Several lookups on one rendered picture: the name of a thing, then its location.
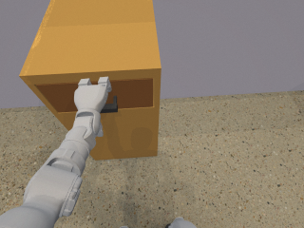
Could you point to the robot left forearm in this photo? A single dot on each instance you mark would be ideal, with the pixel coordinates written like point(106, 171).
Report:
point(75, 148)

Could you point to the drawer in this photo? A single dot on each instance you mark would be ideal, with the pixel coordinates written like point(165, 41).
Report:
point(131, 93)

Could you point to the left robot hand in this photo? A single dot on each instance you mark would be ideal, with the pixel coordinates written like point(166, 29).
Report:
point(89, 96)

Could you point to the handle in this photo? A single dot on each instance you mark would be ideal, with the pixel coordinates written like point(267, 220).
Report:
point(110, 108)

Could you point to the left robot upper arm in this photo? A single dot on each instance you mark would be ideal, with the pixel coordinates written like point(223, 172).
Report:
point(53, 194)

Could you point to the cabinet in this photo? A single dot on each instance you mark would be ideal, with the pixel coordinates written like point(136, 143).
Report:
point(90, 39)

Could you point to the robot right shin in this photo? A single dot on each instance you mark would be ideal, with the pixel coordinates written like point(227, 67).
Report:
point(177, 219)

